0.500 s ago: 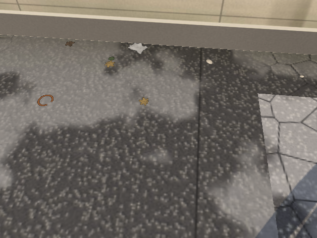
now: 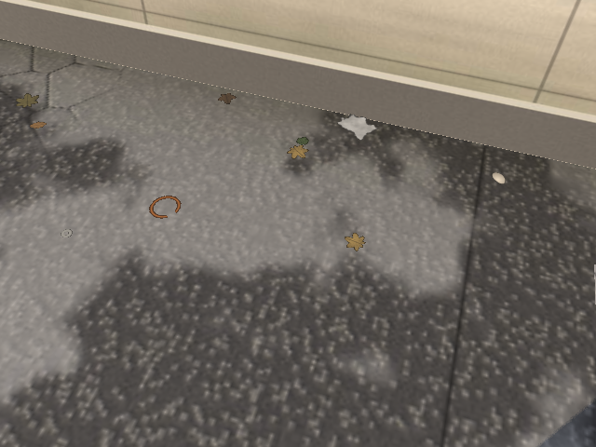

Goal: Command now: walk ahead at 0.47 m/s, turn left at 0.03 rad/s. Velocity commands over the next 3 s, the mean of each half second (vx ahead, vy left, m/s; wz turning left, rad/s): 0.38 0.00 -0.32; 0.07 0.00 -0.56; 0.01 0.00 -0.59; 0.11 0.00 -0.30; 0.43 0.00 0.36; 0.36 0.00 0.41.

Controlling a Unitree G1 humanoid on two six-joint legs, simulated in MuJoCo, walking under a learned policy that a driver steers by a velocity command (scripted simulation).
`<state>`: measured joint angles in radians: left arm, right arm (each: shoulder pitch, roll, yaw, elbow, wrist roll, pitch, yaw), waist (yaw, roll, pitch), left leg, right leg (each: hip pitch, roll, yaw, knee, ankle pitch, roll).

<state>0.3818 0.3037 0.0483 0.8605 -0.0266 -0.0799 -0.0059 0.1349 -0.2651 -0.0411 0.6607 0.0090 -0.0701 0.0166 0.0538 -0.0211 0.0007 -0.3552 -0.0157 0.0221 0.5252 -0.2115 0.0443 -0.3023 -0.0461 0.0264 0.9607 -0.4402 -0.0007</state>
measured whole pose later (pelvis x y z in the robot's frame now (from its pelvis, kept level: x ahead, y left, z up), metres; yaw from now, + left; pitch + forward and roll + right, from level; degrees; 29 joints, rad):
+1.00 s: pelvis +0.34 +0.00 +0.00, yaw -31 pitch +2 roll -1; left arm 0.17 0.34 0.09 0.63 -0.02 0.05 0.02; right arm 0.19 -0.27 -0.05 0.68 -0.02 -0.01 -0.03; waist 0.00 -0.04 0.02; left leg -0.32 0.01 -0.03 0.51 -0.22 0.00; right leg -0.54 0.13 0.13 1.06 -0.47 0.04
